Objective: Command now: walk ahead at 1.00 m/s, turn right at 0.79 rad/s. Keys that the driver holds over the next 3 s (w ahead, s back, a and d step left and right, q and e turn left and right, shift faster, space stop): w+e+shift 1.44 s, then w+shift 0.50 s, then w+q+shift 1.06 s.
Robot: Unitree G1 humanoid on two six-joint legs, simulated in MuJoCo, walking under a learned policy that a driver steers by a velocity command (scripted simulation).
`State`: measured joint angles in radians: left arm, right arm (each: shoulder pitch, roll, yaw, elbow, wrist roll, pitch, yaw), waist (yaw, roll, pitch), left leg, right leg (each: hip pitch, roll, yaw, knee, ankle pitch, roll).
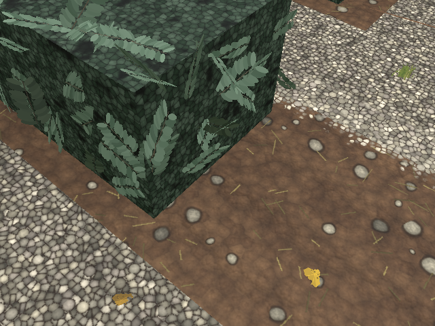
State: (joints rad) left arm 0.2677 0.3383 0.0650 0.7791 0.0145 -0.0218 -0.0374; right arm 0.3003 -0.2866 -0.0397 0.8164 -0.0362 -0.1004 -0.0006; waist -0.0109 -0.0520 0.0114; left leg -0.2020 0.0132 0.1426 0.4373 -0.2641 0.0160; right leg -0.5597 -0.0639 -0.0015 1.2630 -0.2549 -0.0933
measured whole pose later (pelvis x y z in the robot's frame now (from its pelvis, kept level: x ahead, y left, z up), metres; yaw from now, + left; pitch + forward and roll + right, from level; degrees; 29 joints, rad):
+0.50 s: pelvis +0.46 -0.07 -0.01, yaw -27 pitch +1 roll +0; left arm 0.46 0.33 0.07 0.84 0.01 -0.04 -0.01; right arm 0.03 -0.22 0.02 0.58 -0.06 -0.06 0.01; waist 0.07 -0.02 0.04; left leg -0.66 0.13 -0.11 0.97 -0.28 -0.07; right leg -0.11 0.22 0.11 0.40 -0.28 -0.19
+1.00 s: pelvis +0.86 -0.24 -0.01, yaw -55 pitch +1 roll +2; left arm -0.04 0.34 0.03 0.54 0.03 0.03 -0.10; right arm 0.52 -0.34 -0.06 0.89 -0.02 -0.10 -0.01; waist -0.08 -0.05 0.04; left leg 0.14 0.02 0.27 0.24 -0.39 -0.05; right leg -0.82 -0.05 -0.06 1.00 -0.06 -0.10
